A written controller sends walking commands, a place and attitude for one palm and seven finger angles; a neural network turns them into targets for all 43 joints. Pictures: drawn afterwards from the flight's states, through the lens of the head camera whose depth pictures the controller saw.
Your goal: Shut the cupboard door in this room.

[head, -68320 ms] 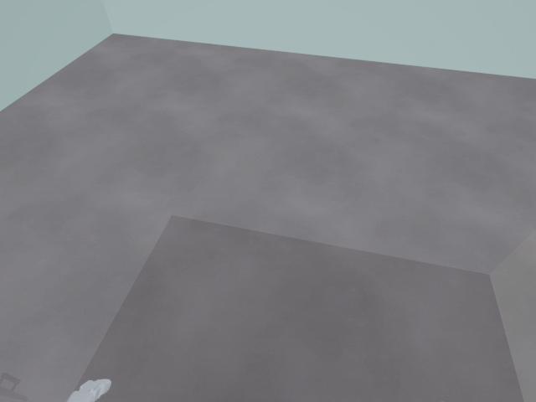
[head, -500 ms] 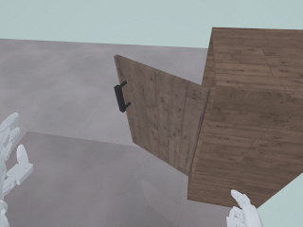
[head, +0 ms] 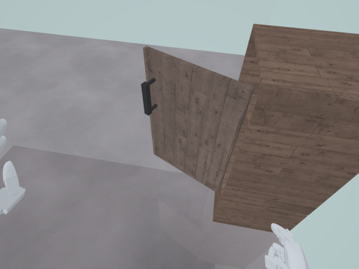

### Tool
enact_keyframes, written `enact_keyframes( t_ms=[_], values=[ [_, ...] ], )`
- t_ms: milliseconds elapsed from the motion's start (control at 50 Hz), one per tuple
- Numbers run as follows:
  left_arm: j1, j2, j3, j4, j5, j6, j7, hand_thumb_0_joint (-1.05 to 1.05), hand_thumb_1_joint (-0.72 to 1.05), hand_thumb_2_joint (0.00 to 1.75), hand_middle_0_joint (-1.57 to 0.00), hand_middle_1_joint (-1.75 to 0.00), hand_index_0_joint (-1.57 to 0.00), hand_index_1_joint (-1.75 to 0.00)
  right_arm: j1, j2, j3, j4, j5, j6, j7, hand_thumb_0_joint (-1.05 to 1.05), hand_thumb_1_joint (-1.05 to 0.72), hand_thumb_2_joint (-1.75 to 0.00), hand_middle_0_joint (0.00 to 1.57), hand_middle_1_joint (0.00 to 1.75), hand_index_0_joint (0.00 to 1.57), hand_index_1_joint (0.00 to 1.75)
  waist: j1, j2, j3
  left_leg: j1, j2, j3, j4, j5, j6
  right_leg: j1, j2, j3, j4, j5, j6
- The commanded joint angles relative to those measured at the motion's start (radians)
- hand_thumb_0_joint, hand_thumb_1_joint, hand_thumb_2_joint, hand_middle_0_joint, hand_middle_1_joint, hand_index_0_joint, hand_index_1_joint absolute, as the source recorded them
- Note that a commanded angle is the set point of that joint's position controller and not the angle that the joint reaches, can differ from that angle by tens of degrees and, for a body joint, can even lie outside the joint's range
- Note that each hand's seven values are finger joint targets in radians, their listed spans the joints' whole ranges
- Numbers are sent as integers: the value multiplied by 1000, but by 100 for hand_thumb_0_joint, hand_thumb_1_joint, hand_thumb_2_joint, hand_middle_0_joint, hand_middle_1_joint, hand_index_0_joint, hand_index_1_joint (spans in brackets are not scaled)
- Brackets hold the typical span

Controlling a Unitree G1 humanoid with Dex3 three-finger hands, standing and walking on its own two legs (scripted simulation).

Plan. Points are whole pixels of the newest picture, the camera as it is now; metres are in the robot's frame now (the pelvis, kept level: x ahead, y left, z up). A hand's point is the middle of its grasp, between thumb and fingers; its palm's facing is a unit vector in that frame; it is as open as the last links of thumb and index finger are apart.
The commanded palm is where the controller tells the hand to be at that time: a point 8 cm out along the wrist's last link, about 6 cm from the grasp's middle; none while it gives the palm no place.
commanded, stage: step back with the hand held close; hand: left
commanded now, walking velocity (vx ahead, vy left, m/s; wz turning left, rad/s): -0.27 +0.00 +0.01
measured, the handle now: (150, 96) +0.70 +0.16 -0.04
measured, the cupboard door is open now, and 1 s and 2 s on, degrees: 65 65 65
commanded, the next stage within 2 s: stop stepping back and stand still in 0.56 s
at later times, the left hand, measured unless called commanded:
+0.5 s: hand out of the picture +0.08 +0.27 +0.19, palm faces +0.51 -0.72 -0.46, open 7.4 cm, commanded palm -0.01 +0.29 +0.19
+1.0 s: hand out of the picture -0.04 +0.24 +0.19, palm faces +0.37 -0.84 -0.39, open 7.5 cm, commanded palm -0.10 +0.29 +0.19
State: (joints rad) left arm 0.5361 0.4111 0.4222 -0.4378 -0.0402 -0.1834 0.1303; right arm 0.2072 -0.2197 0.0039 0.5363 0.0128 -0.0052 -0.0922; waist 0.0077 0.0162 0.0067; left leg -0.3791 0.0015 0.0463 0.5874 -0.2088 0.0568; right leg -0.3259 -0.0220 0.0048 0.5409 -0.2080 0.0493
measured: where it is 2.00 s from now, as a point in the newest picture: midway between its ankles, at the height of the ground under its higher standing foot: outside the picture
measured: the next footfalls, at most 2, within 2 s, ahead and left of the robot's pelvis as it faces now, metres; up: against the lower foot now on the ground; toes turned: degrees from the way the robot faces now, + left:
right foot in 0.58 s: -0.16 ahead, -0.15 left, +0.00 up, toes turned +7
left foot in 0.78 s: -0.07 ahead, +0.09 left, +0.00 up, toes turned +7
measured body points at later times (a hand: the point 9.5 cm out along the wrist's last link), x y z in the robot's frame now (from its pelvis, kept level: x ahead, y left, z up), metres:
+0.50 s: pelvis -0.11 -0.02 -0.01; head -0.10 +0.00 +0.44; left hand +0.05 +0.30 +0.21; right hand +0.06 -0.25 -0.08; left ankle +0.06 +0.10 -0.72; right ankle -0.12 -0.16 -0.69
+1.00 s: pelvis -0.25 +0.00 +0.01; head -0.26 +0.03 +0.46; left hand -0.07 +0.29 +0.21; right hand -0.08 -0.23 -0.04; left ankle -0.12 +0.08 -0.72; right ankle -0.28 -0.08 -0.70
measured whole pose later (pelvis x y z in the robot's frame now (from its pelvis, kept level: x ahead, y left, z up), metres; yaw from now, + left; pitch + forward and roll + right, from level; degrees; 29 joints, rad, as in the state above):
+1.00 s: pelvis -0.25 +0.00 +0.01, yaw -1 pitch -1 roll -2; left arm 0.54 0.42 0.41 -0.55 -0.06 -0.16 0.15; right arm 0.22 -0.15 0.03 0.56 -0.01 -0.11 -0.03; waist -0.04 -0.03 -0.02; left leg -0.38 0.06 0.13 0.41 -0.16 0.03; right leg -0.25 0.07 -0.08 0.67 -0.46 -0.02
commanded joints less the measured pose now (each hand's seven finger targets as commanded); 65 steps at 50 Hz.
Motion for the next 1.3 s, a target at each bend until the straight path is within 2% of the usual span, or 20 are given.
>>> enact_keyframes(
  t_ms=[0,100,180,240,300,360,400,500,520,580,620,660,700,740,820,960,1000,1040,1140,1280],
  values=[
    [-129,185,133,-278,19,-97,25,0,90,90,-20,-30,-20,-30,-97,-163,-60,-145,-6,-90,-17,0,-90,-90,20,30,20,30,-3,175,-71,-486,192,-198,-370,-563,73,446,87,2,189,58,-6],
    [-57,192,159,-271,13,-123,27,0,90,90,-20,-30,-20,-30,-77,-146,-67,-132,-6,-123,-6,0,-90,-90,20,30,20,30,-10,86,-93,-374,119,-141,-212,-486,40,307,60,102,91,70,-38],
    [-86,191,121,-271,-4,-127,40,0,90,90,-20,-30,-20,-30,-47,-104,-63,-83,-20,-122,15,0,-90,-90,20,30,20,30,-24,-103,-64,-79,-4,-27,118,-263,-56,-102,-160,352,-247,-235,-143],
    [-131,209,107,-246,-2,-121,58,0,90,90,-20,-30,-20,-30,-51,-96,-59,-58,-22,-110,17,0,-90,-90,20,30,20,30,-37,-163,-65,77,-15,-18,143,-174,-58,-241,-165,268,-289,-274,-131],
    [-122,214,122,-230,-10,-130,59,0,90,90,-20,-30,-20,-30,-63,-119,-60,-68,-11,-108,2,0,-90,-90,20,30,20,30,-39,-39,-39,12,46,-120,-101,-276,-20,-206,-25,122,-178,-313,-63],
    [-94,217,181,-211,8,-144,58,0,90,90,-20,-30,-20,-30,-110,-152,-68,-97,-9,-122,-17,0,-90,-90,20,30,20,30,-8,290,-71,-494,309,-415,-493,-697,104,258,159,-1,396,-148,-10],
    [-125,259,212,-287,-10,-146,44,0,90,90,-20,-30,-20,-30,-113,-110,-83,-86,-27,-132,-7,0,-90,-90,20,30,20,30,3,219,-156,-396,328,-340,-453,-459,94,217,145,10,587,-232,-26],
    [85,227,199,-292,-51,-129,44,0,90,90,-20,-30,-20,-30,-151,-100,-82,-75,-9,-178,33,0,-90,-90,20,30,20,30,18,289,-207,-60,243,-77,-299,-296,-35,117,90,-67,106,-343,-78],
    [67,237,200,-307,-55,-139,41,0,90,90,-20,-30,-20,-30,-143,-99,-79,-63,-12,-178,36,0,-90,-90,20,30,20,30,7,271,-184,-37,237,-56,-252,-283,-57,92,49,-25,-26,-337,-91],
    [-106,287,175,-311,-5,-169,68,0,90,90,-20,-30,-20,-30,-135,-70,-56,-24,-26,-161,35,0,-90,-90,20,30,20,30,1,-179,-44,32,60,4,331,-212,-126,-249,-339,510,-377,-53,-227],
    [-170,221,84,-239,12,-146,56,0,90,90,-20,-30,-20,-30,-133,-77,-60,-14,-14,-161,21,0,-90,-90,20,30,20,30,1,-321,-68,-86,21,-39,372,-212,-107,-54,-233,353,-199,561,-168],
    [-279,263,116,-253,14,-117,48,0,90,90,-20,-30,-20,-30,-146,-88,-55,-29,-25,-154,-5,0,-90,-90,20,30,20,30,-14,-292,-74,33,14,20,240,-118,-98,-56,-176,224,-91,683,-147],
    [-295,187,57,-132,2,-81,34,0,90,90,-20,-30,-20,-30,-93,-97,-42,-4,-13,-139,-19,0,-90,-90,20,30,20,30,-34,-91,-71,199,-2,43,-30,73,-85,-81,-94,127,-18,498,-90],
    [-356,166,35,-162,-1,-78,33,0,90,90,-20,-30,-20,-30,-92,-147,-54,-20,-3,-157,-17,0,-90,-90,20,30,20,30,-12,201,-95,247,191,-122,-189,284,-24,-83,20,76,100,62,-30],
    [-217,192,98,-235,-14,-74,39,0,90,90,-20,-30,-20,-30,-81,-121,-47,-63,-12,-181,10,0,-90,-90,20,30,20,30,-20,219,-135,106,337,-356,-483,-458,25,-32,64,35,298,-283,-22],
    [82,233,163,-367,-21,-37,43,0,90,90,-20,-30,-20,-30,-99,-106,-42,-123,-20,-127,41,0,-90,-90,20,30,20,30,1,244,-148,-135,160,-22,-406,-550,-91,331,151,-185,19,-272,-91],
    [81,243,173,-330,-15,-19,50,0,90,90,-20,-30,-20,-30,-84,-87,-44,-105,-22,-93,27,0,-90,-90,20,30,20,30,3,32,-105,-230,70,64,-18,-431,-99,328,6,13,-207,-362,-176],
    [-78,293,199,-358,-15,-32,55,0,90,90,-20,-30,-20,-30,-65,-113,-55,-54,-17,-79,22,0,-90,-90,20,30,20,30,-12,-194,26,-368,21,-25,568,-213,-86,27,-372,506,-464,-489,-331],
    [-116,167,93,-52,-10,-43,54,0,90,90,-20,-30,-20,-30,-53,-112,-50,-23,-14,-86,8,0,-90,-90,20,30,20,30,-31,-16,60,-295,95,-38,503,-41,-78,-51,-229,274,-391,-496,-242],
    [-210,175,31,-178,23,-61,71,0,90,90,-20,-30,-20,-30,-51,-110,-59,-19,-21,-154,-24,0,-90,-90,20,30,20,30,2,-214,3,15,56,76,45,-156,-34,37,-194,172,-303,-422,-215]
  ],
)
